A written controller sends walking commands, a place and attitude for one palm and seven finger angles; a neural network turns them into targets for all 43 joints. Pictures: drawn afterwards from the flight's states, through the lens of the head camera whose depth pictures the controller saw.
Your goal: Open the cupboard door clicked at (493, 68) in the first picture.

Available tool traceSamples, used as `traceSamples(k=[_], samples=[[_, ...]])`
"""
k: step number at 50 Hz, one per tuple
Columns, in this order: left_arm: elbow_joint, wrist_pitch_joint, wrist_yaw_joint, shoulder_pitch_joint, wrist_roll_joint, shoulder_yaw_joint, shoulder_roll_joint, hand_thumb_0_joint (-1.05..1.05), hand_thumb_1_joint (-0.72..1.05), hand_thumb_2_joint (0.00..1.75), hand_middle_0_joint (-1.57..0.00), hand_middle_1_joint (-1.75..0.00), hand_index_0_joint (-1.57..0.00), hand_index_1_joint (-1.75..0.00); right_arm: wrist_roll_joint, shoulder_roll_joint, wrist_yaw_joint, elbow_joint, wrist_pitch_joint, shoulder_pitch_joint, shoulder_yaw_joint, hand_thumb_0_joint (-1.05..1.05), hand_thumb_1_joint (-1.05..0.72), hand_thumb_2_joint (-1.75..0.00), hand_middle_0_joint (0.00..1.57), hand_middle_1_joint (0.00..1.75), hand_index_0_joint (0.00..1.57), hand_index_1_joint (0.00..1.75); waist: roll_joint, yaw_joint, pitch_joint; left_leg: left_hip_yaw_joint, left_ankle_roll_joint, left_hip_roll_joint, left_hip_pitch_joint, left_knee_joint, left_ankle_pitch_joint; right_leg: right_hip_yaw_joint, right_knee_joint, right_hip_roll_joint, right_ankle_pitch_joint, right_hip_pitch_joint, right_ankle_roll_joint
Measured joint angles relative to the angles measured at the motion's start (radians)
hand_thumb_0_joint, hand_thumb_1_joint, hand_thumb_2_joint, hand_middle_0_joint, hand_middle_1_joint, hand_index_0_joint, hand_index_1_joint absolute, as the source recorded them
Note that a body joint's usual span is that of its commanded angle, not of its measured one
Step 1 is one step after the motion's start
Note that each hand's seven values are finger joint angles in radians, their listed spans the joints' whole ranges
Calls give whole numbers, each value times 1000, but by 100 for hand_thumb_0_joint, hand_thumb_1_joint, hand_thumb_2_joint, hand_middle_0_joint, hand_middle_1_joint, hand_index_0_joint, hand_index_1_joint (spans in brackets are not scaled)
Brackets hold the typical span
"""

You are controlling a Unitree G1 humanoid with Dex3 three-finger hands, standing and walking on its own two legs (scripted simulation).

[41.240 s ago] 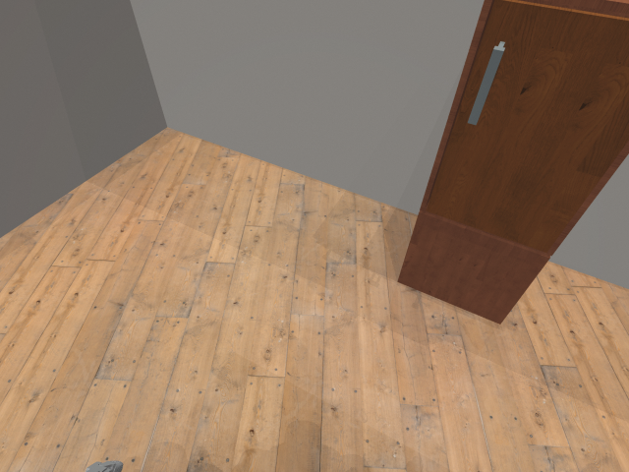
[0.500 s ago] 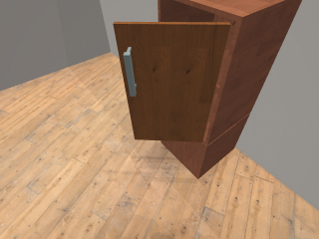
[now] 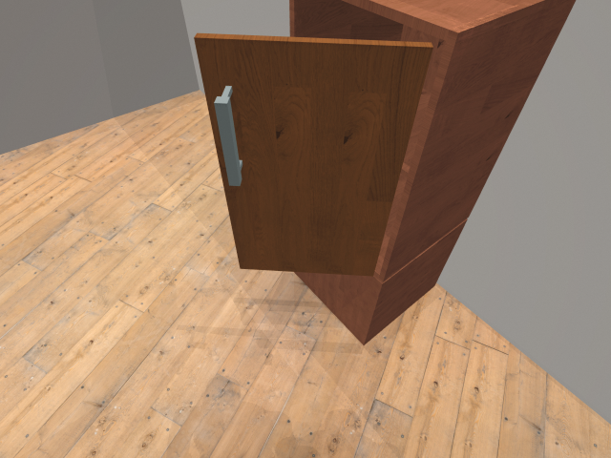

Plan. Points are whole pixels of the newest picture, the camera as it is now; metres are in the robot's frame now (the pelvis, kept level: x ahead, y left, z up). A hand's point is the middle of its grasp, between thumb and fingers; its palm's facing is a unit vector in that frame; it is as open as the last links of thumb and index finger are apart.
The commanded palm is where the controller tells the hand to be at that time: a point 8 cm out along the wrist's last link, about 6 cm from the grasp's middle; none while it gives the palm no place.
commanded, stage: shuffle to correct the standing spot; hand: left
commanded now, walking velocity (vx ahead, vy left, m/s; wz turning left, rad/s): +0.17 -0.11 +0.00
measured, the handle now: (231, 138) +0.60 +0.17 +0.10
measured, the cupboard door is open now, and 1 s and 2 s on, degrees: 48 48 48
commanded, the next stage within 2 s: come to a stop and stand still in 0.06 s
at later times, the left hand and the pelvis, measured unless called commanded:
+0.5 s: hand out of the picture +0.13 +0.16 -0.17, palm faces +0.03 -0.97 -0.26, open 7.3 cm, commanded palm none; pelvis +0.08 -0.04 -0.01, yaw +1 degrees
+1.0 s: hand out of the picture +0.08 +0.15 -0.17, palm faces +0.05 -0.98 -0.20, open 7.3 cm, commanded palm none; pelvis +0.06 -0.03 +0.01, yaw +0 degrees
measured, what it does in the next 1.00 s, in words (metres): steps on the spot: right foot, then left foot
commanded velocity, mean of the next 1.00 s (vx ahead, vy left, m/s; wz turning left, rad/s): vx -0.01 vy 0.00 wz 0.00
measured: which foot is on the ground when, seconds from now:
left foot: down 0.00-0.46, up 0.48-0.72, down 0.74-1.00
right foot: down 0.00-0.18, up 0.20-0.42, down 0.44-0.74, up 0.76-0.96, down 0.98-1.00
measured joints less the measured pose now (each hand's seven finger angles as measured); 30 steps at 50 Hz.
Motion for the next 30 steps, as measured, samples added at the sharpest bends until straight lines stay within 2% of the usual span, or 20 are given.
traceSamples(k=[6, 8, 9, 12, 14, 16, 19, 22, 24, 26, 28, 30], samples=[[9, -22, 11, 27, 0, 13, -13, 1, 91, 90, -20, -30, -20, -30, 2, 14, -5, 10, 0, 3, -1, 0, -91, -90, 20, 30, 20, 30, 2, 3, 13, -9, 23, 15, -61, 156, -99, -33, 9, 18, -47, 30, -17], [13, -22, 15, 41, 0, 15, -15, 1, 91, 90, -20, -30, -20, -30, 4, 20, -5, 8, -6, -8, 0, 0, -91, -90, 20, 30, 20, 30, -11, 8, 20, 7, 33, 4, -52, 101, -76, -33, 13, 15, -63, 43, -13], [17, -18, 15, 49, -2, 16, -14, 1, 91, 90, -20, -30, -20, -30, 2, 25, -6, 6, -17, -17, 0, 0, -91, -90, 20, 30, 20, 30, -24, 11, 24, 17, 36, -1, -39, 75, -22, -25, 50, 12, -73, 32, -15], [41, 14, 14, 47, -2, 17, -14, 1, 91, 90, -20, -30, -20, -30, -7, 36, -20, -9, -42, -19, 3, 0, -92, -90, 20, 30, 20, 30, -43, 2, 22, 45, 29, 4, -2, 65, -56, -36, 349, 2, -121, -86, -17], [38, 29, 13, 18, -1, 23, -10, 1, 91, 90, -20, -30, -20, -30, -8, 44, -28, -16, -47, -7, 8, 0, -92, -90, 20, 30, 20, 30, -42, -7, 24, 46, 21, 10, 30, 18, -54, -58, 459, -14, -112, -161, -9], [14, 32, 12, -25, -5, 26, -8, 1, 91, 90, -20, -30, -20, -30, -8, 50, -33, -11, -43, 3, 14, 0, -92, -90, 20, 30, 20, 30, -32, -8, 36, 38, 8, 17, 58, -35, -29, -76, 419, -38, -73, -202, 1], [-31, 27, 20, -90, -3, 27, -4, 2, 92, 90, -20, -30, -20, -30, -6, 55, -31, -2, -25, 3, 16, 0, -92, -90, 20, 30, 20, 30, -11, -7, 67, 25, -5, 30, 84, -74, -12, -91, 219, -61, 29, -205, 11], [-75, 8, 19, -124, -3, 34, 27, 2, 94, 90, -20, -30, -20, -30, 0, 61, -23, -8, -5, 8, 4, 0, -91, -90, 20, 30, 20, 30, -10, -7, 92, 21, -28, 35, 81, -29, -45, -102, 34, -78, 243, -170, 15], [-92, -6, 22, -143, -1, 38, 38, 2, 94, 90, -20, -30, -20, -30, 7, 52, -18, -14, 12, 2, -11, 0, -91, -90, 20, 30, 20, 30, -1, -9, 97, 2, -24, 35, 29, 87, -100, -110, 60, -79, 163, -174, 10], [-104, -11, 27, -166, -1, 37, 36, 2, 93, 90, -20, -30, -20, -30, 15, 34, -22, -19, 31, -23, -25, 0, -91, -90, 20, 30, 20, 30, 8, -10, 103, -38, -14, 7, -51, 271, -207, -114, 80, -83, 99, -183, 1], [-116, -6, 33, -185, 2, 36, 30, 1, 93, 90, -20, -30, -20, -30, 16, 15, -20, -27, 44, -57, -34, 0, -91, -90, 20, 30, 20, 30, 11, -7, 111, -58, -12, -18, -121, 420, -233, -113, 70, -85, 109, -183, 7], [-127, 5, 37, -198, 5, 36, 25, 1, 92, 90, -20, -30, -20, -30, 15, 1, -15, -41, 49, -87, -40, 0, -91, -90, 20, 30, 20, 30, 4, -6, 111, -57, -16, -32, -160, 463, -222, -112, 49, -86, 129, -180, 2]])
